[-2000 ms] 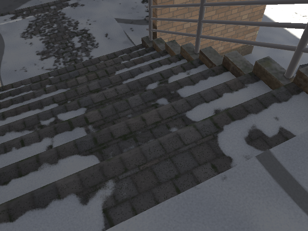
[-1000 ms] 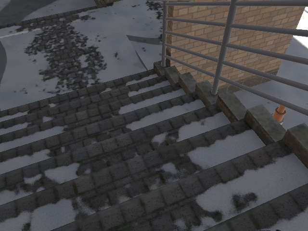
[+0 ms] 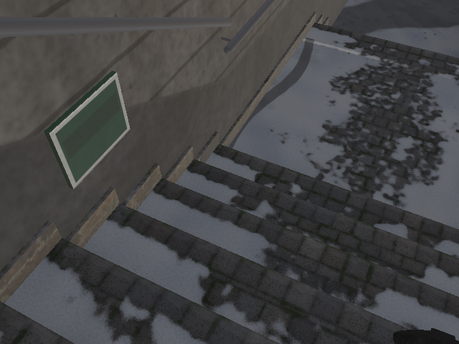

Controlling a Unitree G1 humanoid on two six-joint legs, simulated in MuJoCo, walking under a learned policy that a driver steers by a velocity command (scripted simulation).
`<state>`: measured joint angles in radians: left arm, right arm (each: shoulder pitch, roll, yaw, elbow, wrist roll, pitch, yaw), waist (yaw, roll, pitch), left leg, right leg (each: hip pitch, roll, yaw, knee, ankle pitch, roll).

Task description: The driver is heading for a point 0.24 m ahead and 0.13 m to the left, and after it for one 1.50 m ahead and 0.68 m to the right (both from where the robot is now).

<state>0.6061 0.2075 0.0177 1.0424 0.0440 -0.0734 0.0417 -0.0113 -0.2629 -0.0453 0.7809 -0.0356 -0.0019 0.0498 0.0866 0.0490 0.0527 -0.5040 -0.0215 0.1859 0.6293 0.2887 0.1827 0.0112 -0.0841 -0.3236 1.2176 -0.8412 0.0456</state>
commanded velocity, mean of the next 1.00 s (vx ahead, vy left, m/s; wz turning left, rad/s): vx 0.27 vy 0.00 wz -0.45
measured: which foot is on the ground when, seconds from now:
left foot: up 0.00-0.00, down 0.02-0.44, up 0.46-0.76, down 0.78-1.00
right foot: down 0.00-0.00, up 0.02-0.44, down 0.46-0.80, up 0.82-1.00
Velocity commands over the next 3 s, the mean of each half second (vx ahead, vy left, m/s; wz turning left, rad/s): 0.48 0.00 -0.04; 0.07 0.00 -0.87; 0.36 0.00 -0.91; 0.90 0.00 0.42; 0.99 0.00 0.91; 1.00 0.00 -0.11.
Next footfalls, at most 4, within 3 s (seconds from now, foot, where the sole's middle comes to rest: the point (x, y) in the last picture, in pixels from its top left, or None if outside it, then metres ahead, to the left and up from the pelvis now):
0.02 left None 0.15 0.01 -0.81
0.46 right None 0.44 -0.15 -0.97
0.78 left None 0.53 0.08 -0.97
1.14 right None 0.42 -0.15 -0.97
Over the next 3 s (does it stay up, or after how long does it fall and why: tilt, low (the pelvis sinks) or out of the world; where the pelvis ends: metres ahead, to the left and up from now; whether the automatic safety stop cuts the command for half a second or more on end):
stays up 1.57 -0.62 -0.85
